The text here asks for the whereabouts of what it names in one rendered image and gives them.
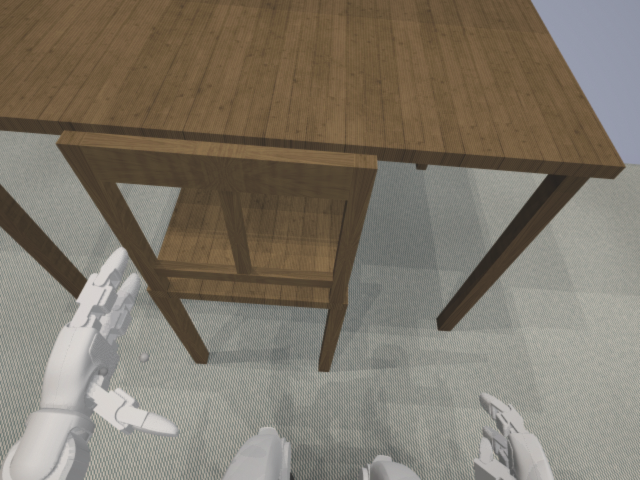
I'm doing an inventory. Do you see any left robot thigh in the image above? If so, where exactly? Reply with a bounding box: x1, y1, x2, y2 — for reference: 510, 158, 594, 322
221, 434, 291, 480

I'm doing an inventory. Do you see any table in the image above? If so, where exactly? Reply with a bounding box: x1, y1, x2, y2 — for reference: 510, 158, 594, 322
0, 0, 626, 331

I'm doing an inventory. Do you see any right robot hand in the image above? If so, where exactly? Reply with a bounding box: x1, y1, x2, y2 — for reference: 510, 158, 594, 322
474, 392, 554, 480

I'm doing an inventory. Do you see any right robot shin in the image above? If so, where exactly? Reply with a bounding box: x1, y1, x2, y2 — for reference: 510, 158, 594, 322
372, 455, 392, 463

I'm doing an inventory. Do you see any chair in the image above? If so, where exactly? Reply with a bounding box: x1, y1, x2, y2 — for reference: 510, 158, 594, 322
55, 130, 378, 372

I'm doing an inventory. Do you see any left robot forearm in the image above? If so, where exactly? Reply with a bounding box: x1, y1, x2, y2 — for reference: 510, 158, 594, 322
0, 409, 95, 480

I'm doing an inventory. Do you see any left robot hand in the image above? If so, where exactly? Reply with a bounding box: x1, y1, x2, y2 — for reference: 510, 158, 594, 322
40, 247, 179, 437

